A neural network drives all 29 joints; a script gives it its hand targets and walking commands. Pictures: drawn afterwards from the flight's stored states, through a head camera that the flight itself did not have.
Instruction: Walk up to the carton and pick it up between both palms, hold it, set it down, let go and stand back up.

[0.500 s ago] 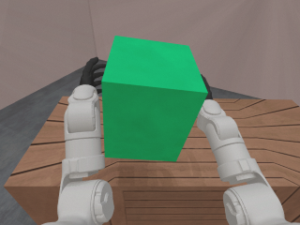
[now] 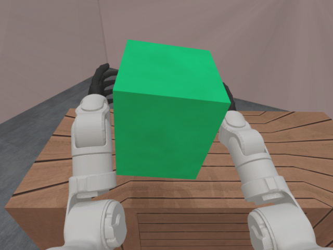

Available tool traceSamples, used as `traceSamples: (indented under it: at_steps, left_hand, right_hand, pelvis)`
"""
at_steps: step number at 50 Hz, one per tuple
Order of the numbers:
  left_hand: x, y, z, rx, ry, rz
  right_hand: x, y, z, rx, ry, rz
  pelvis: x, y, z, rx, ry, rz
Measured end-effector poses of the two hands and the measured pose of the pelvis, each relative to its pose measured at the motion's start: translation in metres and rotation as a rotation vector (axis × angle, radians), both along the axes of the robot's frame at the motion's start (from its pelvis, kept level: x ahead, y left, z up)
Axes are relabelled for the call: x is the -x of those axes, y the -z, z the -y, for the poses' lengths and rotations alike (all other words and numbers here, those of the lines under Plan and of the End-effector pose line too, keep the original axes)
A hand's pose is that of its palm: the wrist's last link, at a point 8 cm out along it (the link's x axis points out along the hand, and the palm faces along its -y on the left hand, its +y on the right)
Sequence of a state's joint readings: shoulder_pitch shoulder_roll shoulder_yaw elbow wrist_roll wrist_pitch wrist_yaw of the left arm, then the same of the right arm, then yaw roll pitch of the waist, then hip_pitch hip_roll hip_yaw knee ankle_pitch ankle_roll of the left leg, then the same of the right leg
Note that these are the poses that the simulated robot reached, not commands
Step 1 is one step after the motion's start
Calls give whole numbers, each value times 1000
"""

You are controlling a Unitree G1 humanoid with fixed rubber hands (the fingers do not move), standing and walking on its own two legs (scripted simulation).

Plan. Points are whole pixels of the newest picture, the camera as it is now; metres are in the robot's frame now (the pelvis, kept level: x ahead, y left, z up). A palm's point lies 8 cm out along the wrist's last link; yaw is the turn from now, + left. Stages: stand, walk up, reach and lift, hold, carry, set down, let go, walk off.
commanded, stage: hold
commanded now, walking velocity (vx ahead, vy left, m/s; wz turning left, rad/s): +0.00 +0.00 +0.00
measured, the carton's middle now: (163, 112) +0.40 +0.00 +0.20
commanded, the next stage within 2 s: none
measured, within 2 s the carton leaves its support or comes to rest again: neither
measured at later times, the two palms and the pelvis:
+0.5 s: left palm (98, 98) +0.37 +0.14 +0.25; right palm (226, 113) +0.36 -0.15 +0.21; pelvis +0.00 +0.00 +0.00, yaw +0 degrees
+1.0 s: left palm (99, 99) +0.37 +0.14 +0.25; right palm (226, 114) +0.36 -0.15 +0.21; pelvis +0.00 +0.00 +0.00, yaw +0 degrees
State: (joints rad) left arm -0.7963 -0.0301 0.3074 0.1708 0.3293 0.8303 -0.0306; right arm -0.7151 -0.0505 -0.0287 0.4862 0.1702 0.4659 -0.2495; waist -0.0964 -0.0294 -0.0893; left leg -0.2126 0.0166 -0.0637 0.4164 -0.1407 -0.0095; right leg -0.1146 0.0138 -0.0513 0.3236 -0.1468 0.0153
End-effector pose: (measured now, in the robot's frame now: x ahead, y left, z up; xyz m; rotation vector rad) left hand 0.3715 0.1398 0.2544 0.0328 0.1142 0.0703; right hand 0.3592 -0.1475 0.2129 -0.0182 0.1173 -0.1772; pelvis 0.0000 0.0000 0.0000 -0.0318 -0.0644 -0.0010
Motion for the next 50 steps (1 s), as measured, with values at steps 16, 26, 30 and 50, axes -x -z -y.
traceSamples:
  at_steps: [16, 26, 30, 50]
  left_hand:
    - [-1, 1, 0, -2, 0, -4]
    - [-1, 0, 0, -2, -1, 0]
    - [0, -1, 0, -2, -1, 2]
    - [-2, 2, 1, -2, 0, -7]
  right_hand:
    - [-1, 2, 0, -2, 0, -4]
    - [-1, 0, 0, -2, -1, 0]
    - [0, 0, 0, -1, -1, 2]
    - [-1, 3, 0, -2, 0, -7]
  pelvis:
    - [0, 0, 0, 0, 0, 0]
    - [-1, 0, 0, 0, 0, -1]
    - [0, 0, 0, 0, 0, 0]
    - [0, 0, 0, 0, 0, 0]
